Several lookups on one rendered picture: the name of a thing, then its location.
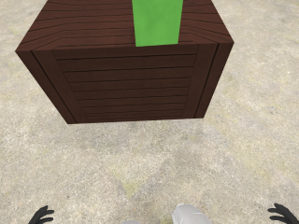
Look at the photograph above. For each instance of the right robot hand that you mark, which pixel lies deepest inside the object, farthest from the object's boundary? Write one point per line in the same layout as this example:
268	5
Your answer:
287	218

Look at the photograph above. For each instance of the carton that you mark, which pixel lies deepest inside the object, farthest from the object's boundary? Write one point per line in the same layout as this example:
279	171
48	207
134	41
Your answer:
156	22

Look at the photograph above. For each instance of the robot right thigh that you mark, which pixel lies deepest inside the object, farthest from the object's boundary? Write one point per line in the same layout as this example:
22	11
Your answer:
189	214

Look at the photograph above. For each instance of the pedestal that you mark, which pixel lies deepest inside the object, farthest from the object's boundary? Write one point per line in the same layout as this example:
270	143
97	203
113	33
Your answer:
83	55

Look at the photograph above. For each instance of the left robot hand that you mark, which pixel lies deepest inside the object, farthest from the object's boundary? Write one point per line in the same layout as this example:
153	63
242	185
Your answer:
37	217

